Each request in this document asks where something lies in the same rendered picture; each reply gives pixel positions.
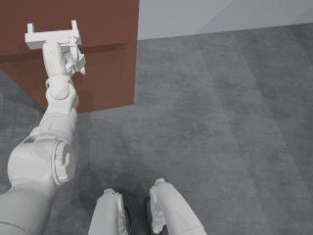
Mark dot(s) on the drawer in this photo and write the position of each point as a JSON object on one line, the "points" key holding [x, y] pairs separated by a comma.
{"points": [[99, 22]]}

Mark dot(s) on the left robot forearm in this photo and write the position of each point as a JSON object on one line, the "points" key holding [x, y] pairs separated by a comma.
{"points": [[60, 118]]}

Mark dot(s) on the robot left upper arm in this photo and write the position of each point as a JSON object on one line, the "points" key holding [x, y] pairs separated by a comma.
{"points": [[37, 170]]}

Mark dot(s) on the left robot thigh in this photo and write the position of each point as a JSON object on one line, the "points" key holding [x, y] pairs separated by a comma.
{"points": [[108, 211]]}

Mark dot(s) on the cabinet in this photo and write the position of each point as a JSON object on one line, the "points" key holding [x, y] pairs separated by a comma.
{"points": [[108, 82]]}

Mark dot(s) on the robot right foot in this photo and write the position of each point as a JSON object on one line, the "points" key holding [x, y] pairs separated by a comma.
{"points": [[149, 216]]}

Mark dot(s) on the handle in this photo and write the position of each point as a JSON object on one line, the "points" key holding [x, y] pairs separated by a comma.
{"points": [[35, 40]]}

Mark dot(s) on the left robot hand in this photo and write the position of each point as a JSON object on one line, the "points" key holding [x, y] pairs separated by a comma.
{"points": [[57, 62]]}

